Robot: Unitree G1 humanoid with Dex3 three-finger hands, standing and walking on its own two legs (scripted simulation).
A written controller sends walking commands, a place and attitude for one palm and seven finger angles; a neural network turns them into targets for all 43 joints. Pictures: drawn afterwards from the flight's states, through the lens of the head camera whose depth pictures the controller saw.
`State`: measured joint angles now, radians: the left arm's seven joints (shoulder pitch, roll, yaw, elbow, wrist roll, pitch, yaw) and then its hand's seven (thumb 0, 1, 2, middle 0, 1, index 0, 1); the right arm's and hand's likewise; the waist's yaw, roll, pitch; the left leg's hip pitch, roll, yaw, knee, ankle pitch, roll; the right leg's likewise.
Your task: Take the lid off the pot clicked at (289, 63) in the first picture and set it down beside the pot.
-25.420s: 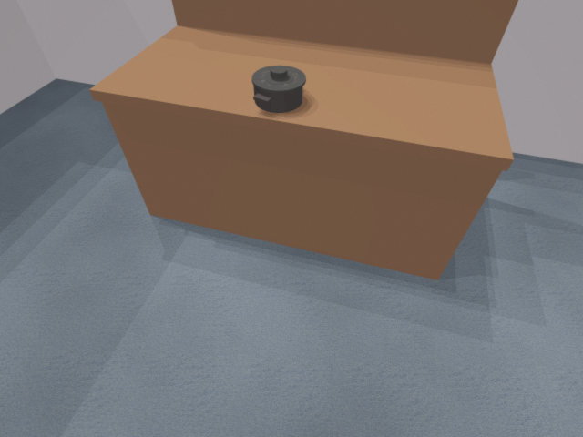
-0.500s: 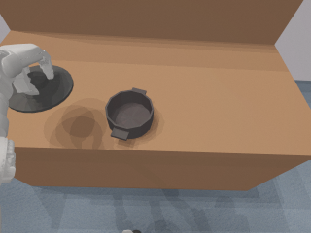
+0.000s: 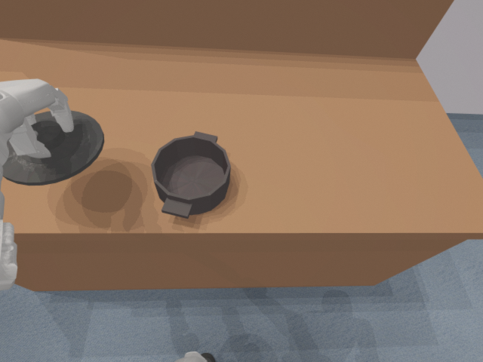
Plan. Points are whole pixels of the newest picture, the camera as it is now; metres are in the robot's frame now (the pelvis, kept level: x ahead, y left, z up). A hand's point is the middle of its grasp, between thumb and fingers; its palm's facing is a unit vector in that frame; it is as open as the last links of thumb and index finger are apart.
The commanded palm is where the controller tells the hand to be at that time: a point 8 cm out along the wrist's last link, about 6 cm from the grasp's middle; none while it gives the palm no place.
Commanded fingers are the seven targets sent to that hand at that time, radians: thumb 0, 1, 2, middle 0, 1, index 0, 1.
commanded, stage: lower the lid onto the table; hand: left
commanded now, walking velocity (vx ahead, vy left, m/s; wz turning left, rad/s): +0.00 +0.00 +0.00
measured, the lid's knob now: (45, 135) +0.48 +0.32 +0.06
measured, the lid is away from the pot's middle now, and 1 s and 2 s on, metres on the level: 0.23 0.24 0.24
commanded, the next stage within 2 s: open the fingers wide in 1.92 s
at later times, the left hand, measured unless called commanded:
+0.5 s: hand (45, 145) +0.46 +0.31 +0.06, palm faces -0.48 -0.11 -0.87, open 8.3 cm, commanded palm +0.50 +0.31 +0.13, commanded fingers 0.00 0.53 0.97 -0.84 -1.12 -0.85 -1.07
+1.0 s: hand (52, 156) +0.46 +0.32 +0.03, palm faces -0.51 -0.09 -0.86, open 8.3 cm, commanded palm +0.52 +0.30 +0.09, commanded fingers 0.00 0.53 0.97 -0.84 -1.12 -0.85 -1.07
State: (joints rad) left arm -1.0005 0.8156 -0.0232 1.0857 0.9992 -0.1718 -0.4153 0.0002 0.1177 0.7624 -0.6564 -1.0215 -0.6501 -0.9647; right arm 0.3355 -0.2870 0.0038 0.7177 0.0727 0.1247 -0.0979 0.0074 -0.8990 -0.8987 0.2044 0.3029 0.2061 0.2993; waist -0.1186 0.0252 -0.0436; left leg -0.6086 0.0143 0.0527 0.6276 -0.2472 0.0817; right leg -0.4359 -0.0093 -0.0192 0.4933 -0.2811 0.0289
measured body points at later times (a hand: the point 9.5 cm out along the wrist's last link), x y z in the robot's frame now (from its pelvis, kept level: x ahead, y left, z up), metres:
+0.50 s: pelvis +0.00 +0.00 -0.01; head +0.09 +0.02 +0.43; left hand +0.48 +0.31 +0.11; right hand +0.01 -0.29 -0.12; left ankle +0.03 +0.06 -0.73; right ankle -0.03 -0.17 -0.73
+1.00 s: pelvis +0.00 +0.00 -0.02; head +0.11 +0.03 +0.42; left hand +0.48 +0.32 +0.08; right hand -0.02 -0.29 -0.12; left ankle +0.03 +0.06 -0.73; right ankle -0.03 -0.17 -0.73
